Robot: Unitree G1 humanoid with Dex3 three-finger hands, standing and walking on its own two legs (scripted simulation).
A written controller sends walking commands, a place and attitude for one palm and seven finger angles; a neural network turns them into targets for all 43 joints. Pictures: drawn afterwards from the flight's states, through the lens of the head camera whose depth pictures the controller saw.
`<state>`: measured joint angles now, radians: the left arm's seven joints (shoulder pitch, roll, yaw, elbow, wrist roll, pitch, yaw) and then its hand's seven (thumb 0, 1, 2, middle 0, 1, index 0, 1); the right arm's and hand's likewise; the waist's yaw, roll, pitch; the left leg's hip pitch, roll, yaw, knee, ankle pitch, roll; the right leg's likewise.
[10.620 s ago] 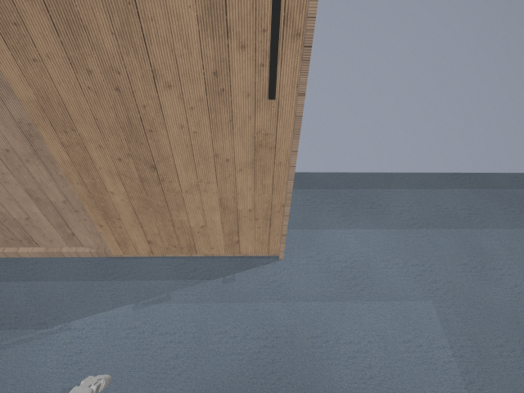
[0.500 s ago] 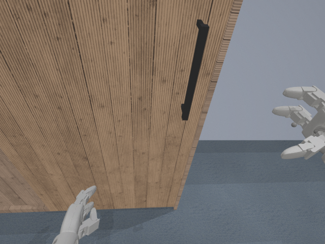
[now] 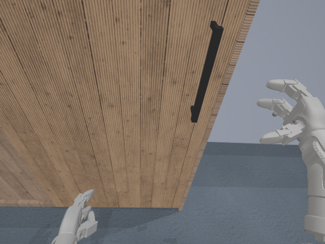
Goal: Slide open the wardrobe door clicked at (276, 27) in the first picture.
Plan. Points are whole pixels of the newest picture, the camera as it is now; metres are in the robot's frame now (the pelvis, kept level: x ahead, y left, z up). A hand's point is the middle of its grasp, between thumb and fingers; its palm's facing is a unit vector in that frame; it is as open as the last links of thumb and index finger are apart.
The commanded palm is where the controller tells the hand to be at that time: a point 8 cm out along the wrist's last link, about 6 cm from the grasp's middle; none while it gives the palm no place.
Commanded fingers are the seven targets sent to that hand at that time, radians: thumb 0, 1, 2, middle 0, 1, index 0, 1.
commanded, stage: move the hooked fingers beside the handle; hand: right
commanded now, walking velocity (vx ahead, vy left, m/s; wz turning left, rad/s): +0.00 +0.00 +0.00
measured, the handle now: (202, 78) +0.48 -0.08 +0.20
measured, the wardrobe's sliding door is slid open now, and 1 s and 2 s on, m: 0.00 0.00 0.00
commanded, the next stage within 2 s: feel for the door with the fingertips in 1.68 s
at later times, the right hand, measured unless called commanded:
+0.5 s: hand (251, 101) +0.38 -0.17 +0.21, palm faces +0.00 +1.00 -0.02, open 14.0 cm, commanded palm +0.36 -0.21 +0.22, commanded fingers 0.00 0.50 -0.30 0.30 1.20 0.30 1.20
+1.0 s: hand (226, 87) +0.44 -0.13 +0.21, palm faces -0.01 +1.00 +0.01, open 14.0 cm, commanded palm +0.40 -0.19 +0.22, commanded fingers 0.00 0.50 -0.30 0.30 1.20 0.30 1.20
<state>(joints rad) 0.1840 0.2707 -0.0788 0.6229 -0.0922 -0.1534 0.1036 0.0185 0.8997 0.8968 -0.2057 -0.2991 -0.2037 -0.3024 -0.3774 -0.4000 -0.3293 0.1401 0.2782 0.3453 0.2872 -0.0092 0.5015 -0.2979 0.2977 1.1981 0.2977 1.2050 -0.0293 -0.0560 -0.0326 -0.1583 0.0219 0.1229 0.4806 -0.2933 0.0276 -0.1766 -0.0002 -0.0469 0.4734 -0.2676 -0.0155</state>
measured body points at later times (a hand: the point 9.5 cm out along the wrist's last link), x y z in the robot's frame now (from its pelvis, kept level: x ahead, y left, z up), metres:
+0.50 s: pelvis -0.01 +0.00 +0.00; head -0.03 +0.03 +0.45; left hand +0.16 +0.24 -0.09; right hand +0.37 -0.23 +0.22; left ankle -0.02 +0.09 -0.74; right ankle -0.01 -0.11 -0.74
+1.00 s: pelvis +0.00 +0.00 +0.00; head -0.01 +0.02 +0.45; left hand +0.10 +0.26 -0.11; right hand +0.43 -0.18 +0.21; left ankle -0.02 +0.09 -0.74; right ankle -0.01 -0.11 -0.74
